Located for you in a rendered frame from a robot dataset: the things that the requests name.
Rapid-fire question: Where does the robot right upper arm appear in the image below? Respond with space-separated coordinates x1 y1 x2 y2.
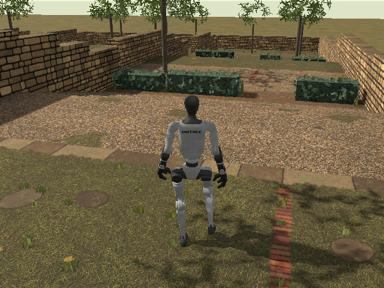
205 121 220 155

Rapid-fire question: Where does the robot left forearm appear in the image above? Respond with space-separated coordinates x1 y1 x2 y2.
158 145 170 169

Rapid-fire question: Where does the robot right hand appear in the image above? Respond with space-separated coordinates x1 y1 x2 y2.
213 173 227 188

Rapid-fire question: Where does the robot right shin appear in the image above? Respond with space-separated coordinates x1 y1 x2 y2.
205 187 214 227

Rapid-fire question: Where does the robot torso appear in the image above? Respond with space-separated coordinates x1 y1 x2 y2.
178 119 206 180

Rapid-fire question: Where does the robot left hand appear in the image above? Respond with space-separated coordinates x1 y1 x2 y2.
157 167 171 180

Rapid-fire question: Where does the robot left upper arm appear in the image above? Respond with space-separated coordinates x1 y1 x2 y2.
163 121 179 154

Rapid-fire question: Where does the robot right forearm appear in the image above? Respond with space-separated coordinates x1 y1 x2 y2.
214 146 226 175

